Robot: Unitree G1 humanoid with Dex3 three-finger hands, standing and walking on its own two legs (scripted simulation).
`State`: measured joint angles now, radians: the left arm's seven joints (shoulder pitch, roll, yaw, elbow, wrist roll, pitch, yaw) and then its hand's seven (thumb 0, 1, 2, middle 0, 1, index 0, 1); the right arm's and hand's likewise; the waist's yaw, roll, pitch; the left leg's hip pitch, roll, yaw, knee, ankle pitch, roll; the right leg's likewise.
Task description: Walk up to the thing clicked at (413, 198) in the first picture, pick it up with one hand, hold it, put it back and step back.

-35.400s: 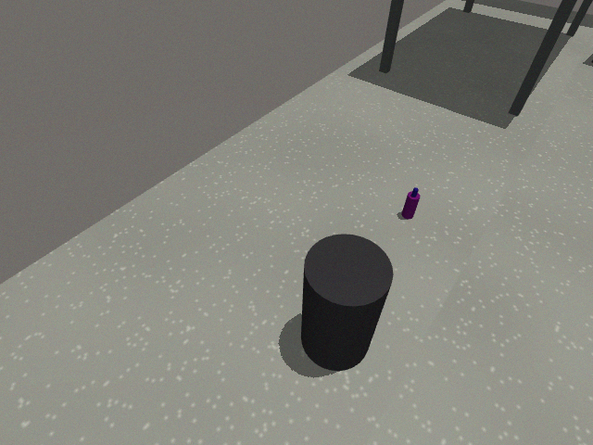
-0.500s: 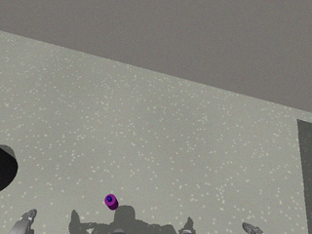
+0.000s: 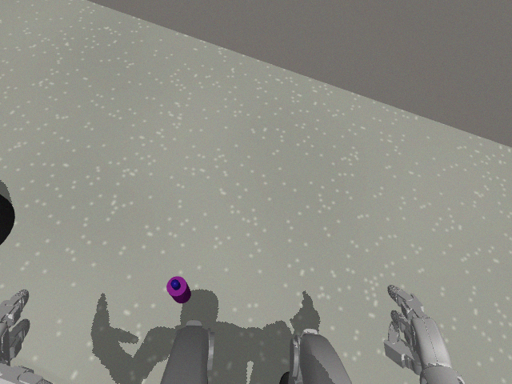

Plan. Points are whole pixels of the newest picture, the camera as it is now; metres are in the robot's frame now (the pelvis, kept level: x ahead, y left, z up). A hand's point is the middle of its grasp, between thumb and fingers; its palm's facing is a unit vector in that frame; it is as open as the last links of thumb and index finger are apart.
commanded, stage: go down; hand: left
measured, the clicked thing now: (178, 289) +0.37 +0.21 -0.54
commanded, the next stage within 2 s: none
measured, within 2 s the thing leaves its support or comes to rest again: neither
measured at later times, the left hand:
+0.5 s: hand (50, 314) +0.25 +0.36 -0.18, palm faces +0.12 -0.97 -0.21, open 17.3 cm
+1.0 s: hand (52, 299) +0.28 +0.38 -0.22, palm faces +0.13 -0.98 -0.16, open 17.4 cm
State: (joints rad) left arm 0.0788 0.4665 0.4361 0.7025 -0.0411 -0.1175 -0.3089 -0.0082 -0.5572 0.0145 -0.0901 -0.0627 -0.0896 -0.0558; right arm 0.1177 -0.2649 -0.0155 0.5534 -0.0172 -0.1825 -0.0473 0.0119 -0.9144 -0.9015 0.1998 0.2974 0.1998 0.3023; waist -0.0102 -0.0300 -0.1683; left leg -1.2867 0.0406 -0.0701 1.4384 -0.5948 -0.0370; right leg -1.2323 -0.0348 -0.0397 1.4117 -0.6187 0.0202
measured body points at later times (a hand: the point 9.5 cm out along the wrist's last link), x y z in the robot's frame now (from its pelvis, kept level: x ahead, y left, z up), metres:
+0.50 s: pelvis -0.05 +0.00 -0.13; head +0.14 +0.03 +0.28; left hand +0.24 +0.41 -0.17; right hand +0.12 -0.27 -0.25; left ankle +0.04 +0.14 -0.59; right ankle +0.02 -0.14 -0.59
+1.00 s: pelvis -0.06 +0.00 -0.19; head +0.14 +0.05 +0.21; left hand +0.27 +0.44 -0.20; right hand +0.12 -0.28 -0.30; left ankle +0.04 +0.14 -0.59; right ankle +0.02 -0.14 -0.59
